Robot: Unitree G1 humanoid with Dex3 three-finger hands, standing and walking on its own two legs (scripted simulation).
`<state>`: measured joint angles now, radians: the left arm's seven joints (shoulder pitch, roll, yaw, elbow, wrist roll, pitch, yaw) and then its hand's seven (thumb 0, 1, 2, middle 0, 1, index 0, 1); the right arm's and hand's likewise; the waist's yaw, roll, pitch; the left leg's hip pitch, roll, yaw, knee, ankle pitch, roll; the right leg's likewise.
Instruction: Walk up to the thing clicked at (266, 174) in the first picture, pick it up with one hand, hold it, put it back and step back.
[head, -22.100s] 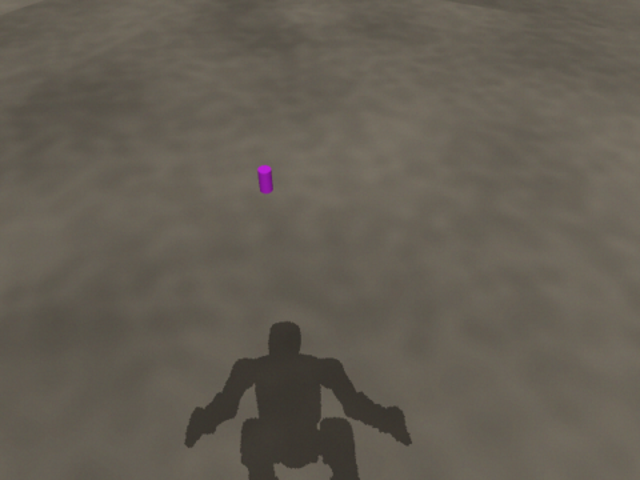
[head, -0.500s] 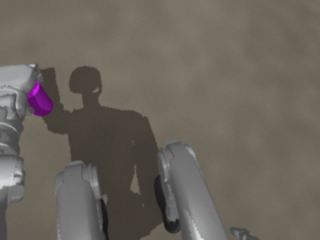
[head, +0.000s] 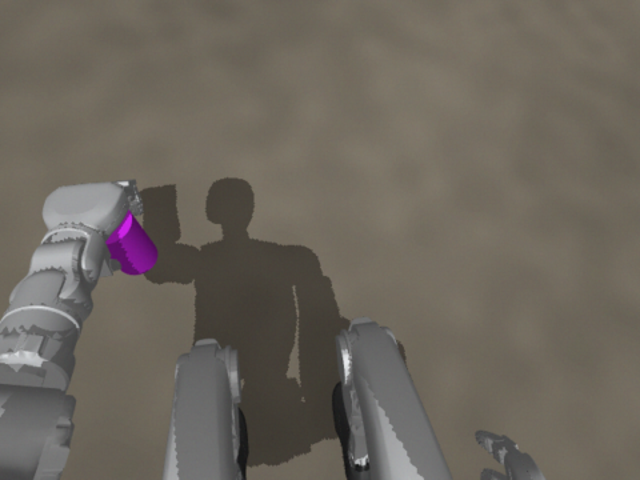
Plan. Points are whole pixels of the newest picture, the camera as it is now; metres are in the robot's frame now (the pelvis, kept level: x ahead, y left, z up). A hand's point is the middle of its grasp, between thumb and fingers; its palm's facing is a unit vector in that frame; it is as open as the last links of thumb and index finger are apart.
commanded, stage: lift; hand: left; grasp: from above
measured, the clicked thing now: (123, 241) +0.46 +0.22 -0.13
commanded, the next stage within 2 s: hold in 0.98 s
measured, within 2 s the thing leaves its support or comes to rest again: neither
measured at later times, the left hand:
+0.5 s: hand (18, 211) +0.39 +0.23 +0.10, palm faces -0.43 -0.08 -0.90, open 10.0 cm
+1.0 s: hand out of the picture +0.39 +0.22 +0.18, palm faces -0.42 -0.08 -0.90, open 10.0 cm
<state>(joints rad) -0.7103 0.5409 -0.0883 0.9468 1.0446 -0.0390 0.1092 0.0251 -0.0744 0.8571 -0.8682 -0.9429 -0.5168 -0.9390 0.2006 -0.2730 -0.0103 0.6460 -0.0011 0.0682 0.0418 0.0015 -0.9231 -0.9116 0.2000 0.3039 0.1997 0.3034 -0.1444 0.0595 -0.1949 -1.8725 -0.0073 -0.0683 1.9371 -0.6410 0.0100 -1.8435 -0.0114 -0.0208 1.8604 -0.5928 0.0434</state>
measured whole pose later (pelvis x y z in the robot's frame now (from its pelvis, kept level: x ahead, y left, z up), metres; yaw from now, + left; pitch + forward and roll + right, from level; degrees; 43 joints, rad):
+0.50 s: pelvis +0.03 +0.00 +0.18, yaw +1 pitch +19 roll -2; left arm -0.46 0.43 -0.17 0.89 0.98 0.03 0.12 0.03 -0.07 0.86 -0.84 -0.94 -0.52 -0.95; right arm 0.23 -0.23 -0.02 0.72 0.05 0.03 -0.06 0.00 -0.92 -0.91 0.20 0.30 0.20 0.30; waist -0.09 0.04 -0.17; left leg -1.11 0.02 -0.03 1.30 -0.52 0.00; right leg -1.10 0.00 0.00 1.24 -0.47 0.03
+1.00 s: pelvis +0.07 +0.00 +0.25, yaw +1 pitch +10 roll -1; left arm -0.36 0.37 -0.20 0.87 0.99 0.02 0.16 0.03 -0.07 0.85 -0.86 -0.96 -0.52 -0.96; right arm 0.27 -0.25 -0.04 0.72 0.04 0.03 -0.05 0.01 -0.92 -0.91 0.20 0.30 0.20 0.30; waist -0.06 0.04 -0.10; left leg -0.64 0.02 0.00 0.86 -0.39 0.00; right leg -0.65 -0.01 0.02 0.82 -0.35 0.03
